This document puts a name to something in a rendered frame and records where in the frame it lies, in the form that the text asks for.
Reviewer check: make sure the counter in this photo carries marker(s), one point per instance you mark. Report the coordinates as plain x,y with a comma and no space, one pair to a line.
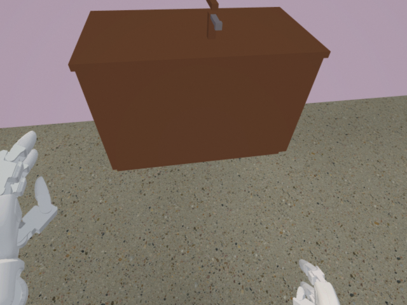
165,88

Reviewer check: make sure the left robot forearm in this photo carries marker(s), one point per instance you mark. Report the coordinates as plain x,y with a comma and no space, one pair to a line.
13,289

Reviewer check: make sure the tap lever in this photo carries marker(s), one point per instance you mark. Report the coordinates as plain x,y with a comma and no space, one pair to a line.
217,24

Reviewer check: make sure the right robot hand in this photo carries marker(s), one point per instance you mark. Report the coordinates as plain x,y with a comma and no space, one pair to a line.
323,292

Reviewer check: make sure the left robot hand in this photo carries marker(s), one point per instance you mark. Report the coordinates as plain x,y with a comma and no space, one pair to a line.
14,167

